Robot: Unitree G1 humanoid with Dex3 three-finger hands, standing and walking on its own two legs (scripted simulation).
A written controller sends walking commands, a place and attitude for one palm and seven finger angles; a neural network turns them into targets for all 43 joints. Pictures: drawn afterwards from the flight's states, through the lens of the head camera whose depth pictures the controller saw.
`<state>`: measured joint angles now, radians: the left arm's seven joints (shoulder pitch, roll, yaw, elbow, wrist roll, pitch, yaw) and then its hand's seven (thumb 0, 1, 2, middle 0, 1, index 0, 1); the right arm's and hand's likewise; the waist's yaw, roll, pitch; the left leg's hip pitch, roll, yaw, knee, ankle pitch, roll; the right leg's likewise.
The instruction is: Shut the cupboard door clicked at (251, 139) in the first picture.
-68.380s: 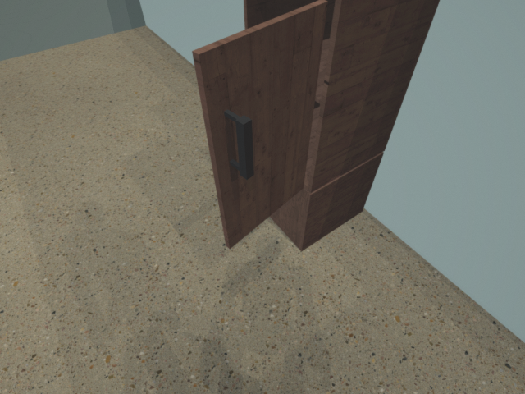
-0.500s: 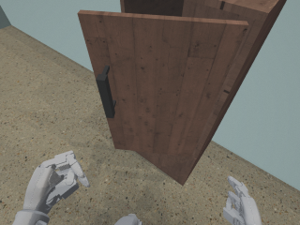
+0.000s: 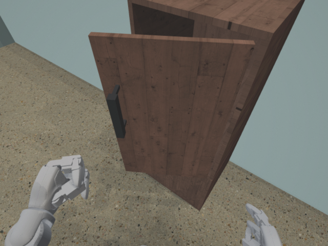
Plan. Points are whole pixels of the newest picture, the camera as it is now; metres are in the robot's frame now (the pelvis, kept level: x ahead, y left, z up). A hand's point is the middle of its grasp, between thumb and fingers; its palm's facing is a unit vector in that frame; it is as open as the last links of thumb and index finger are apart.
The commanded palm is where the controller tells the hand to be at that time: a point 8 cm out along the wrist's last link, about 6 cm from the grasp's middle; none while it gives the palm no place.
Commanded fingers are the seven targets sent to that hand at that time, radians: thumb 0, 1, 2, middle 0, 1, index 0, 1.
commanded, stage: raise the hand and make a fist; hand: left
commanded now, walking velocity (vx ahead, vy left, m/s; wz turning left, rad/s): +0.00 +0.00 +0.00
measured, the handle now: (119, 112) +0.44 +0.16 +0.09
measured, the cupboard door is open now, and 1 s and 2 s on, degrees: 31 31 31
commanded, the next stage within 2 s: bring the fist close to the handle in 0.28 s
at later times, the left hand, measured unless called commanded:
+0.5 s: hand (86, 185) +0.23 +0.18 +0.09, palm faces -0.03 -1.00 -0.05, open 3.1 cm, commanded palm +0.22 +0.23 +0.09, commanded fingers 0.00 0.90 0.90 -1.30 -1.50 -1.30 -1.50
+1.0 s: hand (111, 163) +0.28 +0.14 +0.09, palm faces -0.07 -1.00 -0.04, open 3.1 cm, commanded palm +0.27 +0.19 +0.09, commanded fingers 0.00 0.90 0.90 -1.30 -1.50 -1.30 -1.50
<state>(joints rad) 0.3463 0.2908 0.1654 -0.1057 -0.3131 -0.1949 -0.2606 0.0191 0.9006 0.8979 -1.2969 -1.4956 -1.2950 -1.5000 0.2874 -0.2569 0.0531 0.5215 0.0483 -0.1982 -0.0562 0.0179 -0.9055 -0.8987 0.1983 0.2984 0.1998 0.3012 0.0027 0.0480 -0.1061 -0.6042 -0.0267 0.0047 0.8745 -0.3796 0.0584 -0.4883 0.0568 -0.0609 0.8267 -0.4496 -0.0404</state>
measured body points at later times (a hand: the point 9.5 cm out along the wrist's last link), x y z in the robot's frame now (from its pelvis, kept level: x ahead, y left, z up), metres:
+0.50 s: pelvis +0.00 +0.00 +0.00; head +0.01 -0.01 +0.45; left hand +0.22 +0.24 +0.09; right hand +0.18 -0.23 -0.07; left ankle +0.04 +0.08 -0.70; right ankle -0.02 -0.10 -0.70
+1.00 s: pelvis +0.01 -0.01 +0.00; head +0.02 -0.02 +0.45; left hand +0.28 +0.20 +0.09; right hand +0.17 -0.25 -0.08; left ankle +0.04 +0.08 -0.70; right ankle -0.02 -0.10 -0.70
